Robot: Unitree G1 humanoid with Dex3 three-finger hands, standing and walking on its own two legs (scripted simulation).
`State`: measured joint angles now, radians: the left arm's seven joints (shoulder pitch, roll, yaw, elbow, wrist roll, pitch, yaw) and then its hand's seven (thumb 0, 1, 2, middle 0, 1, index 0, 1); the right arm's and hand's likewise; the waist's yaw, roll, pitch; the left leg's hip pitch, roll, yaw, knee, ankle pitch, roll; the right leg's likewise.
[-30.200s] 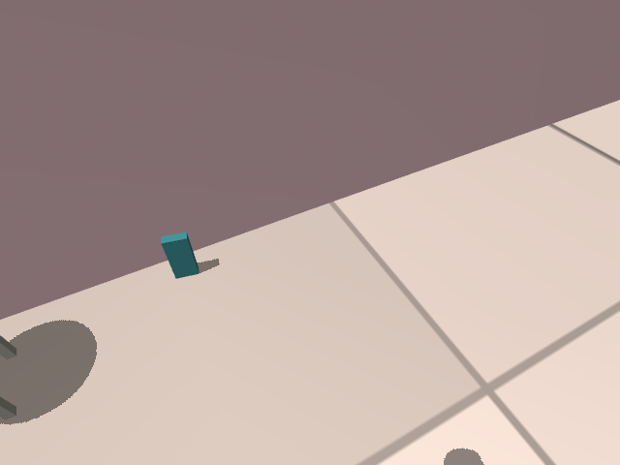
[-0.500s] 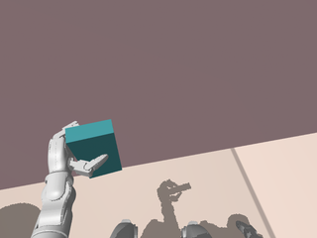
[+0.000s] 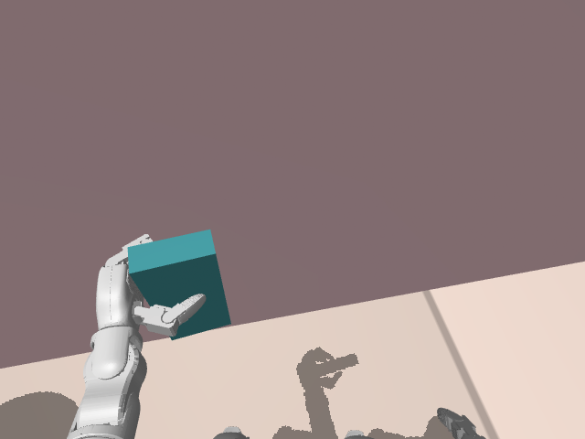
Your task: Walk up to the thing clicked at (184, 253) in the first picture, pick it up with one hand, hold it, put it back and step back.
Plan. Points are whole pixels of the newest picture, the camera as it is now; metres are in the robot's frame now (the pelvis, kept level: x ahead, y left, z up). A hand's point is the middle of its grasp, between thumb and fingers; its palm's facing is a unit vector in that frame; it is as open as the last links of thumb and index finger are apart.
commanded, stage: hold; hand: left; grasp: from the side
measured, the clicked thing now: (188, 292) +0.33 +0.15 +0.01
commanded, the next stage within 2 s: crouch in 0.50 s
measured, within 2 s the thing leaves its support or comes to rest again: neither
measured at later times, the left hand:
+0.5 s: hand (166, 276) +0.33 +0.17 +0.05, palm faces +0.20 -0.98 -0.04, open 8.3 cm
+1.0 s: hand (173, 298) +0.34 +0.18 -0.03, palm faces +0.26 -0.97 -0.03, open 8.3 cm
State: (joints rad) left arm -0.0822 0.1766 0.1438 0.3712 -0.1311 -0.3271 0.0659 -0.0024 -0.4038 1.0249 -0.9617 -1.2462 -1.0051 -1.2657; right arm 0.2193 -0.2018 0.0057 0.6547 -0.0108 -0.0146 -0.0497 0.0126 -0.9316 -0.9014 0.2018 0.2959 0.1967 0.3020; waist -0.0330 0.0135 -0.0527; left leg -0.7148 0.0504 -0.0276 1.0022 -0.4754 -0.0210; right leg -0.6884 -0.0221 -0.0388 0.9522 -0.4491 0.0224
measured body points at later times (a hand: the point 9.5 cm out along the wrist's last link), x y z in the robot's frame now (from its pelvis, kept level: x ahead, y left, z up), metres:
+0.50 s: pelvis +0.01 +0.00 +0.01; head +0.06 +0.01 +0.46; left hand +0.32 +0.23 +0.05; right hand +0.13 -0.24 -0.10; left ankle +0.01 +0.13 -0.68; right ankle +0.01 -0.14 -0.68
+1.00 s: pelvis -0.01 +0.00 -0.02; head +0.09 +0.02 +0.42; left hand +0.32 +0.24 -0.03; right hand +0.12 -0.25 -0.14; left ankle +0.01 +0.13 -0.68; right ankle +0.01 -0.14 -0.68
